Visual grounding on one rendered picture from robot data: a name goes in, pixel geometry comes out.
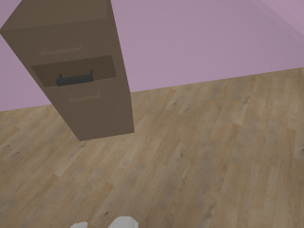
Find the handle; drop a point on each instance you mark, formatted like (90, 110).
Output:
(61, 54)
(73, 80)
(85, 100)

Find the cabinet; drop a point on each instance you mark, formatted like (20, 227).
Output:
(45, 25)

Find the left robot thigh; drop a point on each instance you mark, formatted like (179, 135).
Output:
(124, 222)

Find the drawer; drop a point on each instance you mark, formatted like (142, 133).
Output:
(102, 68)

